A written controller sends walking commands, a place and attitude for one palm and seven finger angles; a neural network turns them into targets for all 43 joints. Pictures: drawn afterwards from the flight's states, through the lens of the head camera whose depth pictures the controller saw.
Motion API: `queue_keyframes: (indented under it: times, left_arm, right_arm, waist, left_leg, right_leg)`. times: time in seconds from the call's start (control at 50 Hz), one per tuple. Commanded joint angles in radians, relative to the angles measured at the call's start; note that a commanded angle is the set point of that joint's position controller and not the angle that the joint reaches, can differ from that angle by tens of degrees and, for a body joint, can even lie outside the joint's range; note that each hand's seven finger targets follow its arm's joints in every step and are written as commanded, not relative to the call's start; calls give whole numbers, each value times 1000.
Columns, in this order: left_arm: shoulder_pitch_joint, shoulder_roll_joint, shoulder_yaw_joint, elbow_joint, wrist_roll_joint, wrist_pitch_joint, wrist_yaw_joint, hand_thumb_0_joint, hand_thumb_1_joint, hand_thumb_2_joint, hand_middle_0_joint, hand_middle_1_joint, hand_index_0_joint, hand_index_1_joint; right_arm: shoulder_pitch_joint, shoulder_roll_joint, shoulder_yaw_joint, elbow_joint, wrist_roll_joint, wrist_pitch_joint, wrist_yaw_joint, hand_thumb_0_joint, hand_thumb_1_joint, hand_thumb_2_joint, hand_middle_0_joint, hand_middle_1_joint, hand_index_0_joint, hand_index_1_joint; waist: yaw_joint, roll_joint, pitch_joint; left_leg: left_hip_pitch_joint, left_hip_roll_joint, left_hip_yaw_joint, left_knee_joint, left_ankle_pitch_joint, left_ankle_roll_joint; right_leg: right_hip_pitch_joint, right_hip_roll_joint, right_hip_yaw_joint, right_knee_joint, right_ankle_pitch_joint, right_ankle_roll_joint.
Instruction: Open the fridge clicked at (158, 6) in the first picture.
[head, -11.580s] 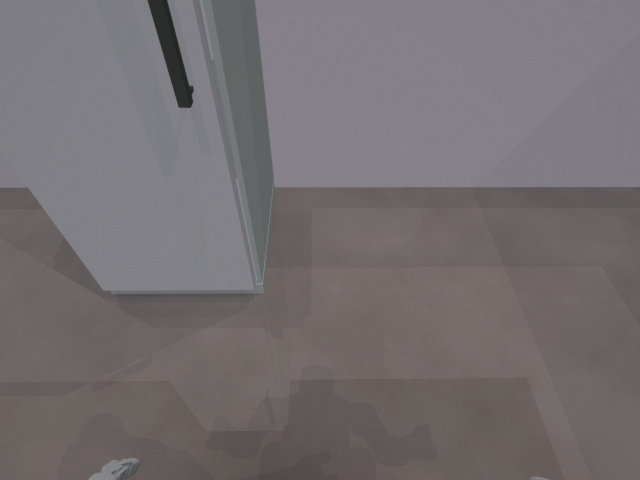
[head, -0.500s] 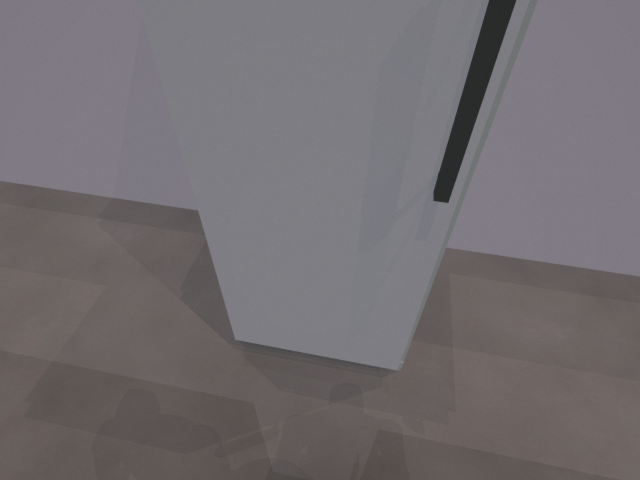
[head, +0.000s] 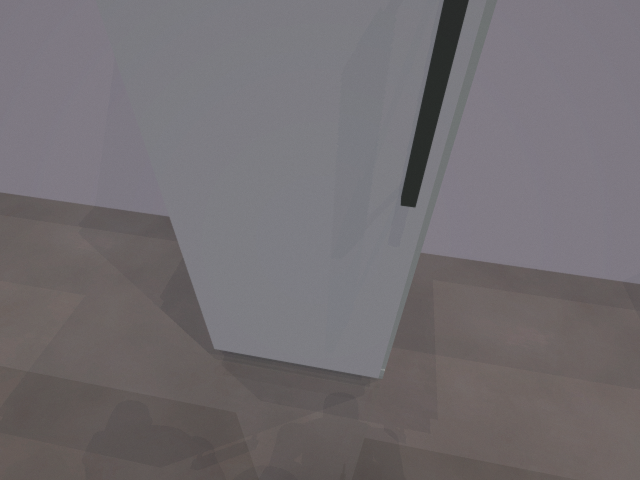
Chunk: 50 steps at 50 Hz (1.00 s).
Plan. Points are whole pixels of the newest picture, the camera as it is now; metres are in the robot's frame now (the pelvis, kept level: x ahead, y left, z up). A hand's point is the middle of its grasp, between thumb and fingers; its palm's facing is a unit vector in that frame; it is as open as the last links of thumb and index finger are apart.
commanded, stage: come to a stop and stand still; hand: right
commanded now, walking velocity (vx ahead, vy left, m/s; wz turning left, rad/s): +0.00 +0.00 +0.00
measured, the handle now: (436, 72) +0.55 -0.11 +0.28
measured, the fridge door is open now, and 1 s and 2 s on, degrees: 0 0 0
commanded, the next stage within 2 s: look again from close up in 0.28 s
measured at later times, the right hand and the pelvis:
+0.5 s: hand out of the picture +0.03 -0.20 -0.17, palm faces -0.01 +0.97 -0.23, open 7.4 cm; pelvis +0.02 +0.00 +0.01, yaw +0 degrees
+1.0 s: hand out of the picture +0.07 -0.20 -0.16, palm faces -0.04 +0.97 -0.25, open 7.4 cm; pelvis +0.03 +0.02 +0.01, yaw +1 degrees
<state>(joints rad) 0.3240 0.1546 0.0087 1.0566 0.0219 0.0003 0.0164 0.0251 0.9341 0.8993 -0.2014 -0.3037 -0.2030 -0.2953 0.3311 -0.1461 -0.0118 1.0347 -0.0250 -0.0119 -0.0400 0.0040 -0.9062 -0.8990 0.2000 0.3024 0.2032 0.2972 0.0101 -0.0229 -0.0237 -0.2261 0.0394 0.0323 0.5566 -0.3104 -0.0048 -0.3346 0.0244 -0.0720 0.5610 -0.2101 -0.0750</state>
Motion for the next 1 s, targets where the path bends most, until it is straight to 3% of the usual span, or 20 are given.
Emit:
queue_keyframes:
  times: [0.0, 0.1, 0.22, 0.38, 0.62, 0.78, 0.98]
  left_arm:
    - [-6, 134, 28, -73, -2, -31, 2, 0, 900, 900, -200, -300, -200, -300]
    - [-27, 168, 31, -75, -5, -42, 1, 0, 900, 900, -200, -300, -200, -300]
    - [-68, 199, 31, -74, -8, -48, 0, 0, 900, 900, -200, -300, -200, -300]
    - [-112, 229, 29, -64, -9, -43, -3, 0, 900, 900, -200, -300, -200, -300]
    - [-147, 250, 22, -37, -12, -44, -6, 0, 900, 900, -200, -300, -200, -300]
    - [-159, 258, 19, -22, -10, -42, -5, 0, 900, 900, -200, -300, -200, -300]
    - [-166, 265, 17, -7, -11, -45, -5, 0, 900, 900, -200, -300, -200, -300]
  right_arm:
    - [84, -94, -15, -37, -5, -14, -5, 0, -900, -900, 200, 300, 200, 300]
    - [55, -137, -19, -51, -4, -20, -1, 0, -900, -900, 200, 300, 200, 300]
    - [31, -176, -18, -51, -3, -21, 3, 0, -900, -900, 200, 300, 200, 300]
    - [10, -208, -12, -35, -1, -17, 9, 0, -900, -900, 200, 300, 200, 300]
    - [-37, -246, -10, -24, 2, -22, 11, 0, -900, -900, 200, 300, 200, 300]
    - [-60, -254, -9, -16, 4, -18, 13, 0, -900, -900, 200, 300, 200, 300]
    - [-83, -268, -9, -12, 6, -21, 15, 0, -900, -900, 200, 300, 200, 300]
  waist:
    - [-20, 21, 109]
    - [-13, 2, 50]
    - [-10, 4, 36]
    - [-12, -7, 40]
    - [-12, 25, 20]
    - [-13, 18, 38]
    - [-13, 25, 9]
  left_leg:
    - [-37, 20, -40, -91, -12, 49]
    - [-18, 37, -49, -117, 49, 46]
    - [-6, 54, -64, -147, 87, 40]
    - [4, 64, -65, -170, 73, 37]
    - [28, 79, -85, -195, 120, 36]
    - [22, 77, -86, -207, 92, 35]
    - [41, 83, -91, -215, 139, 33]
  right_leg:
    - [-39, -156, 239, -292, -253, 5]
    - [48, -154, 214, -272, -125, 7]
    - [92, -150, 185, -241, -20, 11]
    - [100, -151, 185, -260, -55, 17]
    - [140, -145, 157, -223, 79, 23]
    - [143, -148, 160, -245, 53, 28]
    - [182, -149, 146, -232, 140, 31]
